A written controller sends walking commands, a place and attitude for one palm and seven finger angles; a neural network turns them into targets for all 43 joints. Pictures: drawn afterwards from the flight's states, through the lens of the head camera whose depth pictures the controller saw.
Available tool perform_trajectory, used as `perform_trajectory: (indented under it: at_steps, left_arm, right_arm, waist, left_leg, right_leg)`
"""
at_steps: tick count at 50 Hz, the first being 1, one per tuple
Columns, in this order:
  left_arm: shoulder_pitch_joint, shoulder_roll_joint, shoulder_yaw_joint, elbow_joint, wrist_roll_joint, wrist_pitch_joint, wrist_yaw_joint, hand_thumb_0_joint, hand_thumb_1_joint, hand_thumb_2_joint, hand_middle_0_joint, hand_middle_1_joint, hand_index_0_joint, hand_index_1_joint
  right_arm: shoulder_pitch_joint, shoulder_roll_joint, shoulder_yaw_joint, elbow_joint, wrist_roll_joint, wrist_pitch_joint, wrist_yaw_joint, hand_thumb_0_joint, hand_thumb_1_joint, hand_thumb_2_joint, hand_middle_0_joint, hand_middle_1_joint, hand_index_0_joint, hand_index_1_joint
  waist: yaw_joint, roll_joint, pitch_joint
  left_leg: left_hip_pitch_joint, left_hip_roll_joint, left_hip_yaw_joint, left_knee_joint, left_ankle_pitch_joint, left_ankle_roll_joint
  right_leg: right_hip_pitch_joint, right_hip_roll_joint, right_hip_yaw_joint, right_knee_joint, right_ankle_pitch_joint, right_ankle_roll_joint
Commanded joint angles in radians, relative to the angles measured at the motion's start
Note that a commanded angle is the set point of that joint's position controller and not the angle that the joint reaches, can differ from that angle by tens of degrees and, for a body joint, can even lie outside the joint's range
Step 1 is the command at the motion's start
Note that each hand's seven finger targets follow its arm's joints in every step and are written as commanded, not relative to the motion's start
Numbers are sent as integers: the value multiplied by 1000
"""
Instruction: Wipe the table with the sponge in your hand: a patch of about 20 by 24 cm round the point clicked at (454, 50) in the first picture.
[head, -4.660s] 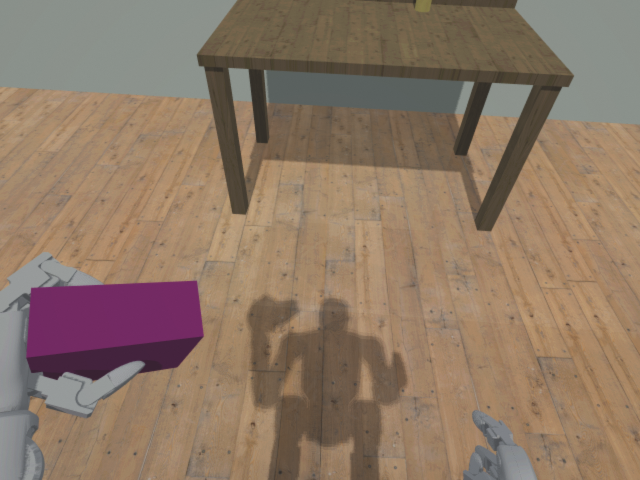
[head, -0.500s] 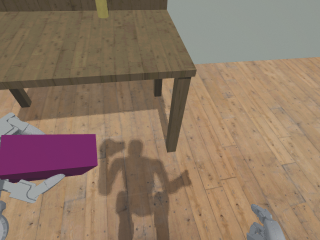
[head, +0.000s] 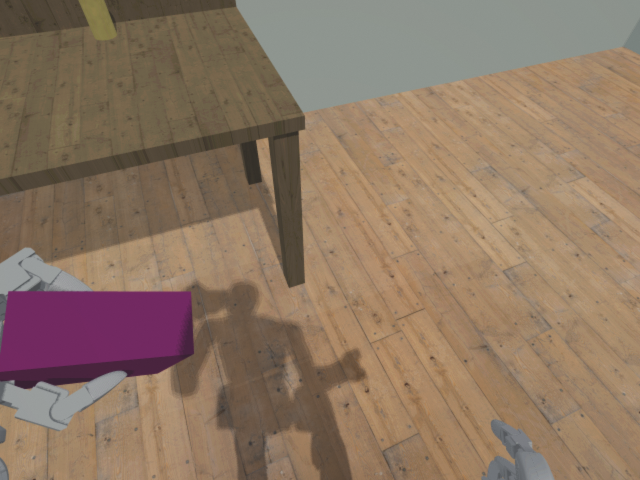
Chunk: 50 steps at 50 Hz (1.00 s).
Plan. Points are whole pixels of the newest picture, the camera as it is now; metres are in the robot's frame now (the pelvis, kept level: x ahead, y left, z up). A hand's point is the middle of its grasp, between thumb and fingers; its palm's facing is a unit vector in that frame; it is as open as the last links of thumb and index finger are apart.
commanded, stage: take the last steps up to it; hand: left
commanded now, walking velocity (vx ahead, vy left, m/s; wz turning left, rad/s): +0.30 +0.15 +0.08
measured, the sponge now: (125, 339) +0.23 +0.19 +0.14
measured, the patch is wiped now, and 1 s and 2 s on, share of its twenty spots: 0.00 0.00 0.00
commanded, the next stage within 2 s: none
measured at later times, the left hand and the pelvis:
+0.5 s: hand (72, 297) +0.26 +0.24 +0.16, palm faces +0.41 -0.79 -0.46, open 9.9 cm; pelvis +0.04 +0.00 -0.01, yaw +2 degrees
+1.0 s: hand (65, 200) +0.37 +0.28 +0.18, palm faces +0.37 -0.81 -0.46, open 9.9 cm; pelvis +0.15 +0.05 +0.00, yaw +0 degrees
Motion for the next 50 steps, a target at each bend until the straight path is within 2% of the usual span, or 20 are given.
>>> perform_trajectory:
  at_steps: [1, 4, 6, 7, 9, 12, 18, 19, 20, 21, 22, 24, 27, 36, 37, 38, 39, 40, 43, 50]
  left_arm:
    - [-73, 144, 141, -172, -6, -61, 50, 0, 100, 1300, -1200, -1600, -1200, -1600]
    - [-156, 121, 96, -196, -4, -75, 45, 0, 100, 1300, -1200, -1600, -1200, -1600]
    - [-192, 125, 91, -188, 9, -92, 43, 0, 100, 1300, -1200, -1600, -1200, -1600]
    - [-237, 157, 98, -186, 18, -97, 36, 0, 100, 1300, -1200, -1600, -1200, -1600]
    - [-209, 112, 66, -139, 26, -91, 28, 0, 100, 1300, -1200, -1600, -1200, -1600]
    - [-217, 116, 61, -173, 23, -86, 21, 0, 100, 1300, -1200, -1600, -1200, -1600]
    - [-212, 114, 72, -104, 9, -69, 27, 0, 100, 1300, -1200, -1600, -1200, -1600]
    - [-214, 133, 89, -83, 15, -71, 29, 0, 100, 1300, -1200, -1600, -1200, -1600]
    - [-209, 182, 132, -67, 12, -71, 32, 0, 100, 1300, -1200, -1600, -1200, -1600]
    - [-244, 191, 155, -76, -7, -76, 32, 0, 100, 1300, -1200, -1600, -1200, -1600]
    - [-240, 192, 156, -79, -14, -80, 24, 0, 100, 1300, -1200, -1600, -1200, -1600]
    - [-157, 165, 147, -99, -14, -101, 11, 0, 100, 1300, -1200, -1600, -1200, -1600]
    - [-141, 152, 142, -143, -4, -122, 12, 0, 100, 1300, -1200, -1600, -1200, -1600]
    - [-183, 149, 138, -219, 1, -93, 57, 0, 100, 1300, -1200, -1600, -1200, -1600]
    - [-190, 138, 124, -228, 0, -96, 55, 0, 100, 1300, -1200, -1600, -1200, -1600]
    - [-193, 130, 124, -242, -1, -101, 55, 0, 100, 1300, -1200, -1600, -1200, -1600]
    - [-201, 128, 115, -230, -2, -111, 51, 0, 100, 1300, -1200, -1600, -1200, -1600]
    - [-171, 175, 139, -177, 2, -112, 45, 0, 100, 1300, -1200, -1600, -1200, -1600]
    - [-154, 145, 129, -268, -6, -110, 31, 0, 100, 1300, -1200, -1600, -1200, -1600]
    - [-87, 124, 129, -184, -16, -82, 29, 0, 100, 1300, -1200, -1600, -1200, -1600]
  right_arm:
    - [-82, -67, -20, -157, -6, -72, -12, 0, -900, -900, 200, 300, 200, 300]
    - [-53, -94, -35, -168, -6, -86, -27, 0, -900, -900, 200, 300, 200, 300]
    - [-59, -103, -33, -159, -1, -97, -25, 0, -900, -900, 200, 300, 200, 300]
    - [-69, -82, -28, -152, 0, -113, -24, 0, -900, -900, 200, 300, 200, 300]
    - [-68, -93, -41, -130, 2, -131, -15, 0, -900, -900, 200, 300, 200, 300]
    - [-60, -93, -38, -117, 4, -144, -10, 0, -900, -900, 200, 300, 200, 300]
    - [-82, -86, -21, -112, -4, -137, -15, 0, -900, -900, 200, 300, 200, 300]
    - [-77, -74, -22, -108, -3, -128, -13, 0, -900, -900, 200, 300, 200, 300]
    - [-82, -49, -21, -122, 1, -118, -8, 0, -900, -900, 200, 300, 200, 300]
    - [-99, -73, -31, -129, 0, -120, 0, 0, -900, -900, 200, 300, 200, 300]
    - [-101, -87, -44, -115, 1, -110, 11, 0, -900, -900, 200, 300, 200, 300]
    - [-115, -61, -20, -107, 2, -90, 15, 0, -900, -900, 200, 300, 200, 300]
    - [-128, -53, -17, -115, 0, -69, 14, 0, -900, -900, 200, 300, 200, 300]
    - [-73, -56, -43, -165, -2, -99, -11, 0, -900, -900, 200, 300, 200, 300]
    - [-54, -77, -54, -165, 4, -101, -19, 0, -900, -900, 200, 300, 200, 300]
    - [-54, -107, -67, -173, 7, -102, -17, 0, -900, -900, 200, 300, 200, 300]
    - [-51, -102, -65, -182, 12, -105, -8, 0, -900, -900, 200, 300, 200, 300]
    - [-64, -91, -54, -159, 4, -112, -8, 0, -900, -900, 200, 300, 200, 300]
    - [-78, -81, -58, -140, 19, -126, 4, 0, -900, -900, 200, 300, 200, 300]
    - [-70, -72, -28, -127, 8, -144, -6, 0, -900, -900, 200, 300, 200, 300]
  waist:
    - [43, -80, -141]
    - [23, 71, -108]
    - [32, 353, -55]
    - [24, 320, -12]
    - [32, 187, 46]
    - [43, 205, 9]
    - [50, 143, -90]
    - [51, 16, -123]
    - [52, -264, -144]
    - [60, -290, -134]
    - [52, -245, -109]
    - [49, -98, -43]
    - [35, -91, -66]
    - [48, -92, -124]
    - [28, 34, -147]
    - [24, 243, -178]
    - [32, 312, -178]
    - [34, 324, -190]
    - [39, 193, -121]
    - [48, 214, -121]
  left_leg:
    - [97, 1, 6, -242, 29, 29]
    - [251, 51, -65, -494, -15, 81]
    - [275, 302, -427, -626, -100, 210]
    - [185, 344, -499, -665, -206, 254]
    - [143, 283, -375, -628, -118, 247]
    - [165, 214, -209, -583, 93, 205]
    - [88, 164, -97, -336, 206, 131]
    - [-40, 119, -45, -143, 172, 105]
    - [-267, -9, 36, 144, 1, 50]
    - [-329, -12, -71, 342, -74, 23]
    - [-349, 12, -136, 441, -33, 10]
    - [-348, 59, -135, 455, 66, -7]
    - [-238, 84, -84, 243, 124, -9]
    - [185, -13, 129, -352, 236, 18]
    - [299, 18, 72, -401, 254, 37]
    - [418, 179, -145, -432, 371, 112]
    - [464, 328, -384, -469, 548, 208]
    - [406, 381, -455, -502, 423, 271]
    - [332, 315, -297, -489, 359, 261]
    - [165, 235, -71, -492, 258, 167]
  right_leg:
    - [77, -292, 302, -225, -303, -106]
    - [-19, -165, 200, -30, -358, -23]
    - [-237, -12, -15, 375, -369, 51]
    - [-267, -31, 21, 545, -340, 54]
    - [-294, -70, 25, 584, -264, 64]
    - [-212, -67, -43, 456, -216, 75]
    - [184, -31, -100, -34, -101, 58]
    - [325, -136, 54, -87, -95, 2]
    - [451, -365, 457, -163, -27, -108]
    - [386, -476, 620, -229, -80, -160]
    - [332, -475, 619, -245, -160, -168]
    - [246, -407, 379, -220, 16, -140]
    - [192, -345, 138, -179, 247, -89]
    - [154, -255, 64, -1, 105, -34]
    - [92, -218, 22, 163, 101, -4]
    - [-66, -111, -51, 399, -62, 47]
    - [-229, -41, -46, 608, -437, 67]
    - [-282, -67, 16, 740, -462, 60]
    - [-351, -121, 29, 700, -332, 75]
    - [-25, -54, -114, 233, -191, 86]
